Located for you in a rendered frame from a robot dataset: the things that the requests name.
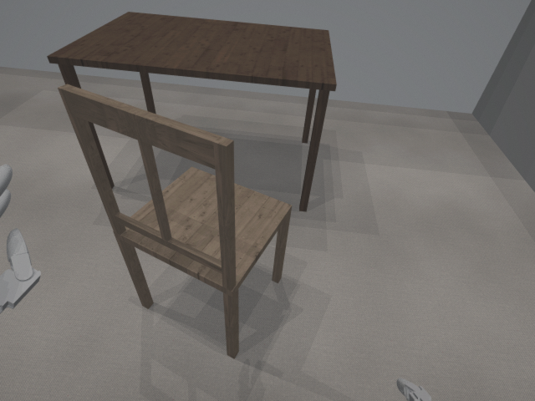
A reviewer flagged robot left hand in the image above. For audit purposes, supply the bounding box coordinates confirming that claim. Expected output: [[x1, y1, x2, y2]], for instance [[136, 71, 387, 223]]
[[0, 164, 41, 313]]

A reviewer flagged robot right hand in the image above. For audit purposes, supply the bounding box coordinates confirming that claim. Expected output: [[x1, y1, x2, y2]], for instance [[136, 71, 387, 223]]
[[397, 378, 431, 401]]

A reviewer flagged table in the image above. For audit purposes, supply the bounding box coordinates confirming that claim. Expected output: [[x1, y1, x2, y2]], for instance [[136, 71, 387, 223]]
[[47, 12, 337, 212]]

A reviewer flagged chair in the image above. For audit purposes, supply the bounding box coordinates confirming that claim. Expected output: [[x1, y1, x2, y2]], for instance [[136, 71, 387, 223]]
[[58, 84, 292, 359]]

